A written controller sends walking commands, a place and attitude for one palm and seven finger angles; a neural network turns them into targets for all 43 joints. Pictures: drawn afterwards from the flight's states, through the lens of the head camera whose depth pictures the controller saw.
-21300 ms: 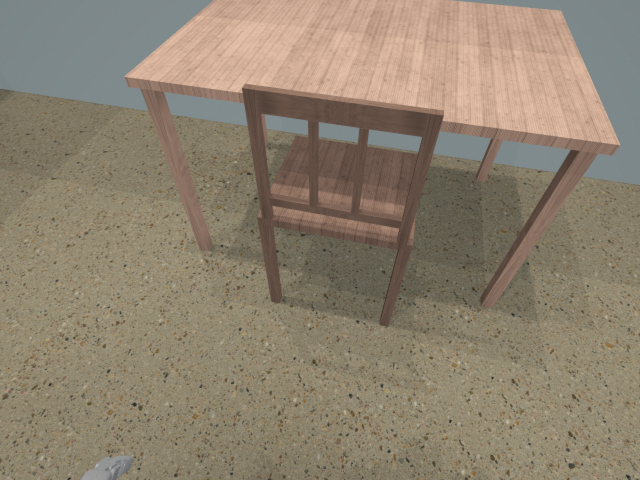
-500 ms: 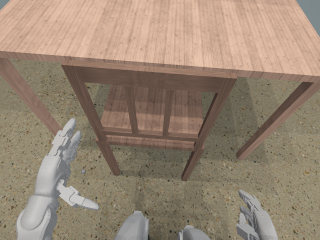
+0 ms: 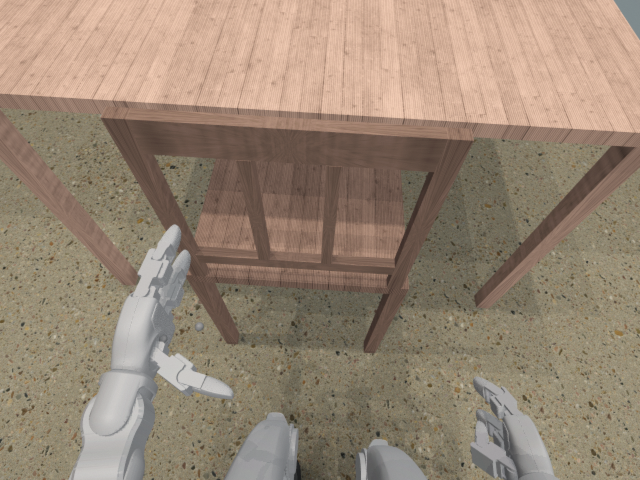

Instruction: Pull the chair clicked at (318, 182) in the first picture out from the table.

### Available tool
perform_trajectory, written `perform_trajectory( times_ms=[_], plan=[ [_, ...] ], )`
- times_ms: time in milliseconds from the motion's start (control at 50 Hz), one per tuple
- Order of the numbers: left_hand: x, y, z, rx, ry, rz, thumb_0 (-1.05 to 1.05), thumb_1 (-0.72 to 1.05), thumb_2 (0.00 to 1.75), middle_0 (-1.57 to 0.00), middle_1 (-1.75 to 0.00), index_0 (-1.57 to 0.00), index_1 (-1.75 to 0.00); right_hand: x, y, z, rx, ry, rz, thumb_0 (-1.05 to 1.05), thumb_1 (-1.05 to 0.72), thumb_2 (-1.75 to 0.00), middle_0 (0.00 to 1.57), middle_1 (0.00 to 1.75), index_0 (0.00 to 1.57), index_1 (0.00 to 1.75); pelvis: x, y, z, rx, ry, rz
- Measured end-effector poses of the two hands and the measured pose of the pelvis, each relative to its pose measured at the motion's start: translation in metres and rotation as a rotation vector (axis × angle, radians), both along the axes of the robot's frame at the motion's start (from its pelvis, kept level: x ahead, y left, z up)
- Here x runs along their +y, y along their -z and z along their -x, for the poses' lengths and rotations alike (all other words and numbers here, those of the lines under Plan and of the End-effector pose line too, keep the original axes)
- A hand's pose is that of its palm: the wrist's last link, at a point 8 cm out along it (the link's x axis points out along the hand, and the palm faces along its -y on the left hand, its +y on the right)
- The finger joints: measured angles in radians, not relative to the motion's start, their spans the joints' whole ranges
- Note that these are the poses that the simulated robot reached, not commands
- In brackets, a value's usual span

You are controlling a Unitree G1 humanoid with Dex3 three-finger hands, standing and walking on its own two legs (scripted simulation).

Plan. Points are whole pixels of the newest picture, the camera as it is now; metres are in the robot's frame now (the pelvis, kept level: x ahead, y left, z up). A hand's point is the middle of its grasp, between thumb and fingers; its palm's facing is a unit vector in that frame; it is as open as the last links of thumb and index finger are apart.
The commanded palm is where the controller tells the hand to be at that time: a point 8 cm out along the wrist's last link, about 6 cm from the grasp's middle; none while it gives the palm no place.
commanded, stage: aim the fingers beside a spindle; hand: left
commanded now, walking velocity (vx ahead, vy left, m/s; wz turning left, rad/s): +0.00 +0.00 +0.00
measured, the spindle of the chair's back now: (256, 214) +0.47 +0.12 -0.01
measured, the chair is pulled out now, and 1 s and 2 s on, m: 0.00 0.00 0.00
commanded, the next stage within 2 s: none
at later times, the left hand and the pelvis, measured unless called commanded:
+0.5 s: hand (241, 312) +0.31 +0.11 +0.01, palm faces -0.04 -1.00 -0.01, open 16.9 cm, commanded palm +0.30 +0.15 +0.01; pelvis -0.01 +0.01 -0.01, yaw +0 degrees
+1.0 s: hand (265, 314) +0.31 +0.09 +0.00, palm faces -0.07 -1.00 +0.00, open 16.9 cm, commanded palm +0.30 +0.14 +0.01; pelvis +0.00 +0.00 -0.01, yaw +0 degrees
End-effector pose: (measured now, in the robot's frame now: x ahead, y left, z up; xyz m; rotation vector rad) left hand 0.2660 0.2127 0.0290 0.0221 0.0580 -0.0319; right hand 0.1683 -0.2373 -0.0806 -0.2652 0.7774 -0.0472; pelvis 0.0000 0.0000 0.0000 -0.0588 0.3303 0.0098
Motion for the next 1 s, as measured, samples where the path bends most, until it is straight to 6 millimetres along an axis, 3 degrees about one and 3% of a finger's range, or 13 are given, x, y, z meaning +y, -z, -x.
perform_trajectory(
  times_ms=[120,320,460,640,780,860,1000],
  plan=[
    [-0.007,-0.002,-0.006,-0.031,-0.004,0.0,-0.01,-0.5,0.3,-0.06,-0.08,-0.07,-0.08,0.004,0.003,0.003,0.015,-0.003,-0.01,0.01,-0.9,-0.89,0.21,0.3,0.2,0.3,0.001,0.002,0.001,0.003,0.003,0.0],
    [-0.028,0.014,-0.014,-0.014,0.018,0.015,-0.01,-0.5,0.3,-0.06,-0.08,-0.06,-0.08,0.007,0.013,0.011,0.056,0.002,-0.01,0.01,-0.9,-0.89,0.21,0.3,0.2,0.3,0.005,0.009,0.007,0.012,0.006,0.003],
    [-0.037,0.01,-0.021,-0.064,0.001,0.012,-0.01,-0.5,0.3,-0.06,-0.08,-0.06,-0.08,0.009,0.021,0.017,0.092,0.001,-0.019,0.01,-0.9,-0.89,0.2,0.3,0.2,0.3,0.007,0.013,0.009,0.016,0.005,0.006],
    [-0.07,0.03,-0.037,-0.017,0.051,0.014,-0.01,-0.5,0.3,-0.06,-0.08,-0.06,-0.08,0.011,0.032,0.023,0.133,0.01,-0.027,0.01,-0.9,-0.89,0.2,0.3,0.2,0.3,0.007,0.019,0.012,0.033,0.007,0.005],
    [-0.053,0.017,-0.048,-0.069,-0.039,-0.019,-0.01,-0.5,0.3,-0.06,-0.08,-0.07,-0.08,0.009,0.038,0.03,0.181,0.026,-0.046,0.01,-0.9,-0.89,0.2,0.3,0.2,0.3,0.003,0.018,0.01,0.037,0.021,-0.007],
    [-0.046,0.022,-0.044,-0.022,-0.04,-0.026,-0.01,-0.5,0.3,-0.06,-0.08,-0.07,-0.08,0.006,0.037,0.032,0.198,0.031,-0.054,0.01,-0.9,-0.89,0.2,0.3,0.2,0.3,0.001,0.015,0.007,0.034,0.017,-0.008],
    [-0.069,0.027,-0.03,-0.003,0.036,0.023,-0.01,-0.5,0.3,-0.05,-0.08,-0.06,-0.08,-0.002,0.031,0.025,0.172,0.034,-0.031,0.01,-0.9,-0.89,0.2,0.3,0.2,0.3,0.0,0.012,0.005,0.028,0.007,-0.004]
  ],
)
